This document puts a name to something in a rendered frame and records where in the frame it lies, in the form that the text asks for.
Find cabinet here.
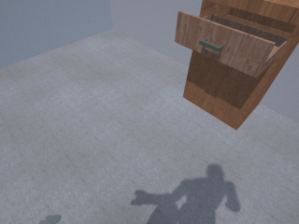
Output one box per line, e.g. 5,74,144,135
183,0,299,130

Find drawer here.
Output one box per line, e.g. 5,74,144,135
175,10,289,78

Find left robot hand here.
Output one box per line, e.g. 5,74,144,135
37,215,62,224

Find handle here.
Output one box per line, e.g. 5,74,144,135
199,38,224,52

